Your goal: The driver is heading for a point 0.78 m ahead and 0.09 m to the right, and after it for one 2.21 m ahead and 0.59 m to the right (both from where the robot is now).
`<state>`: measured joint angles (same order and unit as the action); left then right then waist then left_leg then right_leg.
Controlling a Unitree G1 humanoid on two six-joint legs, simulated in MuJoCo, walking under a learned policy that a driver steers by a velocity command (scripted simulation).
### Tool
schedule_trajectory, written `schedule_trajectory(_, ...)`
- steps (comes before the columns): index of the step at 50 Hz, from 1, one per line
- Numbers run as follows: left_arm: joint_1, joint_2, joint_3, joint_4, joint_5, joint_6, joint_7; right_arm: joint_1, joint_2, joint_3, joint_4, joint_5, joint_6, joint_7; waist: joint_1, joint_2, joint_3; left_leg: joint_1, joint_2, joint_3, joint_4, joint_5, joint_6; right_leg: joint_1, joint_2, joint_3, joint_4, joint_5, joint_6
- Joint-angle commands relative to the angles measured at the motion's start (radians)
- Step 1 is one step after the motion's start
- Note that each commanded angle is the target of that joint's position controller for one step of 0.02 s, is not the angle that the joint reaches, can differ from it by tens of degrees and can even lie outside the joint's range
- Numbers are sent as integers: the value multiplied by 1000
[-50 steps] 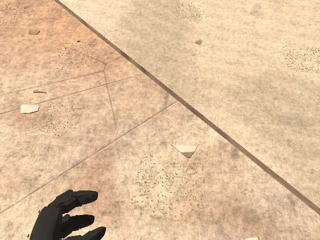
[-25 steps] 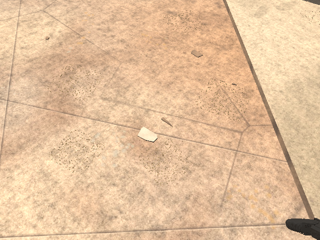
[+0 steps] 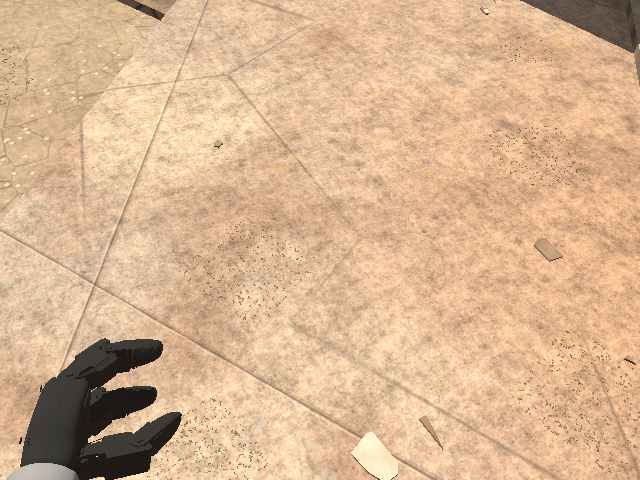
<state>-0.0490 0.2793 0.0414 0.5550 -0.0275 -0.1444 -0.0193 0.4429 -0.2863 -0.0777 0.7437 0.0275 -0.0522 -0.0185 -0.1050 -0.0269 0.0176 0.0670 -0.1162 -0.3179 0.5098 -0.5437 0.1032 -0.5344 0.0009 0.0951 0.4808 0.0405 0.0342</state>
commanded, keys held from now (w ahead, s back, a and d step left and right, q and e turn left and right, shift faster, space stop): w+shift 0.28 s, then shift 0.16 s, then e+shift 0.22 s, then w+e+shift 0.08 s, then e+shift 0.26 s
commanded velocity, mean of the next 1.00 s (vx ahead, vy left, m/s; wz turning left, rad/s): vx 0.56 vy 0.00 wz -0.19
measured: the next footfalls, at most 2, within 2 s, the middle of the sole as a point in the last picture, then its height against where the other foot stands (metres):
left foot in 0.48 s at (229, 417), level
right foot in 0.96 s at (357, 399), level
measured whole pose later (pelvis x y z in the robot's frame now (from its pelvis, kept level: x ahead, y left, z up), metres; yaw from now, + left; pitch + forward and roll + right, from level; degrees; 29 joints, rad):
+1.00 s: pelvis +0.58 -0.03 +0.01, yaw -16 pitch +1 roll +3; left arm 0.19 0.33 0.10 0.65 -0.01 0.06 -0.01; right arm 0.08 -0.32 -0.08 0.78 0.01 -0.01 0.01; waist 0.02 0.01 0.04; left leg -0.26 0.14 0.27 0.70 -0.39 -0.05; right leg -0.41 -0.06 -0.05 0.65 -0.27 -0.05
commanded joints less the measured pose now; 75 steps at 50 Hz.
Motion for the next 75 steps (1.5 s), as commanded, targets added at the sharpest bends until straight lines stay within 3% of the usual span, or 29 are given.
schedule_trajectory(1, 503, 215, 88, 39, 3, 3, 23, -103, -40, 7, -84, -57, -6, 17, 312, 89, -330, -404, 125, -3, 567, 702, 23, 818, -138, 122, 164, -290, -86)
schedule_trajectory(2, 537, 302, 99, 103, 40, 2, -6, 176, 84, 40, -86, 29, -21, 27, 135, -525, -458, -754, -18, 76, 919, 7, -37, 1064, -391, 808, -145, -739, -287)
schedule_trajectory(3, 495, 171, 77, 77, 30, 4, -13, 95, -23, 40, -55, 57, -18, 15, 194, -385, -328, -879, 78, 108, 981, 97, -25, 982, -383, 913, -240, -993, -268)
schedule_trajectory(5, 423, 114, 60, 100, 34, 23, -6, -212, -90, 29, -110, 4, -29, 15, 225, 1, -82, -849, 131, 170, 914, 205, -13, 683, -277, 561, -233, -629, -211)
schedule_trajectory(7, 387, 80, 44, 131, 49, 15, -13, -266, -51, 30, -139, -7, -39, 26, 154, -6, -17, -783, 182, 155, 781, 241, -1, 518, -208, 384, -244, -451, -213)
schedule_trajectory(10, 404, 31, 22, 173, 20, 11, -21, -256, -13, 42, -137, 4, -30, 35, 108, -40, 24, -803, 218, 180, 668, 233, -2, 452, -201, 303, -293, -382, -239)
schedule_trajectory(16, 483, 92, 17, 228, 12, 15, 6, -510, 2, 67, -215, -36, -59, 63, 162, 22, 141, -784, 202, 313, 268, 628, -51, 351, -147, 48, -373, 63, -210)
schedule_trajectory(20, 591, 143, 14, 291, 5, 44, 18, -588, -21, 47, -244, -23, -84, 94, 185, -60, 88, -529, 88, 369, 31, 761, -40, 441, -148, -32, -315, 317, -163)
schedule_trajectory(23, 547, 181, 19, 298, 12, 71, 26, -314, -99, 3, -175, -34, -75, 78, -1, -134, -78, -227, 52, 354, -22, 742, 20, 508, -151, -46, 53, 677, -88)
schedule_trajectory(24, 511, 162, 13, 273, 22, 73, 30, -134, -141, -8, -133, -55, -68, 60, -84, -105, -184, 40, 180, 253, 2, 985, 55, 344, -107, -38, 309, 498, -47)
schedule_trajectory(25, 676, -20, -32, 265, 51, 69, 23, -69, -210, -3, -120, -102, -61, 51, 19, 248, -404, 421, 549, -92, 151, 1561, 215, 24, 61, -55, 815, -575, 17)
schedule_trajectory(26, 799, 40, -31, 322, 10, 65, 17, -20, -144, 8, -123, -86, -58, 62, -4, 245, -674, 505, 636, -307, 101, 1481, 302, -31, 69, 143, 1019, -716, 16)
schedule_trajectory(28, 521, 146, 11, 224, -9, 81, 34, -203, -85, 18, -131, -47, -38, 49, 24, 128, -397, 182, 499, -34, -4, 1268, 218, -112, -42, 34, 916, -587, 32)
schedule_trajectory(29, 468, 132, 17, 216, -1, 96, 45, -248, -56, 26, -115, -43, -35, 39, 57, 78, -276, 22, 461, 41, -58, 1189, 197, -118, -67, 5, 886, -560, 45)
schedule_trajectory(33, 513, 41, 26, 192, -2, 181, 59, -405, -65, 15, -98, -64, -31, 27, 181, 137, -115, -424, 438, 247, -252, 854, 179, 59, -119, -42, 766, -508, 66)
schedule_trajectory(37, 406, 81, 42, 140, 12, 185, 32, -403, -144, -20, -64, -33, -39, 6, 168, 151, -130, -406, 453, 278, -396, 194, 141, 35, -174, -52, 591, -262, 7)
schedule_trajectory(41, 283, 90, 50, 119, 12, 183, 14, -405, -159, -29, -41, -39, -26, 2, 136, 63, -48, -319, 436, 427, -351, 404, 110, 54, -147, -107, 370, -179, -22)
schedule_trajectory(47, 256, 121, 76, 61, 12, 216, -5, -395, -185, -46, -15, 10, 33, 28, 143, 83, -54, -166, 457, 523, -105, 522, 11, 144, -72, -216, 127, -254, -86)
schedule_trajectory(48, 322, 163, 98, 75, 20, 216, 6, -360, -153, -41, 2, 13, 42, 31, 162, 19, -70, -197, 402, 563, 56, 523, -44, 241, -43, -183, 40, -165, -126)
schedule_trajectory(49, 409, 309, 142, 78, 21, 210, 27, -338, -126, -33, -15, -18, 48, 29, 170, -236, -53, -416, 281, 619, 394, 291, -133, 387, -189, 105, -58, 267, -215)
schedule_trajectory(50, 397, 386, 145, 52, 36, 188, 25, -392, -79, -15, -88, -56, 42, 22, 124, -359, -91, -787, 104, 483, 659, -139, -198, 557, -313, 487, -105, 199, -402)
schedule_trajectory(51, 411, 332, 132, 39, 38, 150, 4, -434, -116, -20, -84, -55, 33, 20, 172, -181, -170, -845, 112, 295, 754, -127, -175, 570, -342, 514, -151, 100, -412)
schedule_trajectory(53, 344, 270, 115, 29, 12, 122, 8, -456, -117, -25, -75, -29, 18, 8, 130, -47, -132, -847, 145, 238, 677, 50, -130, 523, -263, 374, -147, 19, -313)
schedule_trajectory(60, 253, 212, 93, -42, 15, 164, 73, -440, -76, -6, -33, -27, 25, 8, 102, -65, -206, -635, 94, 233, 341, 259, -178, 424, -177, 241, -63, 249, -250)
schedule_trajectory(67, 230, 175, 65, -44, 28, 181, 53, -430, -103, -7, -32, -27, 32, 27, 133, -131, -144, -490, 104, 260, 170, 251, -158, 344, -172, 306, -7, 167, -240)
schedule_trajectory(70, 218, 135, 46, -38, 26, 177, 51, -372, -112, -9, -23, -46, 13, 35, 98, -97, -120, -290, 159, 233, -103, 552, -96, 279, -90, 291, 54, -41, -157)
schedule_trajectory(72, 307, 95, 34, -47, 47, 166, 49, -381, -174, -11, -21, -79, 17, 26, 185, 265, -107, -233, 452, -106, -153, 872, 137, 134, 102, 97, 273, -572, -38)
schedule_trajectory(73, 267, 160, 48, -38, 48, 165, 54, -375, -123, 1, -28, -68, 11, 25, 135, 246, -100, -236, 493, -166, -174, 838, 204, 96, 56, 84, 406, -662, 2)
schedule_trajectory(75, 215, 181, 65, -24, 27, 174, 59, -346, -143, -3, -18, -47, 9, 18, 105, 158, -106, -191, 434, -82, -153, 789, 170, 42, 51, 86, 571, -651, 31)
Velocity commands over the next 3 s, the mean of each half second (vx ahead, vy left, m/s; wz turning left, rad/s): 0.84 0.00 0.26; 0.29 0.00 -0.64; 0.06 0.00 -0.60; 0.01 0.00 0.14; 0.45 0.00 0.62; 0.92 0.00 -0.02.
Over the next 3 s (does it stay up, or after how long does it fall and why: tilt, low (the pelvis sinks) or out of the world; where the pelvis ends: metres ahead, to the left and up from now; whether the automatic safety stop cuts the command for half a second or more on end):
stays up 1.22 -0.16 0.02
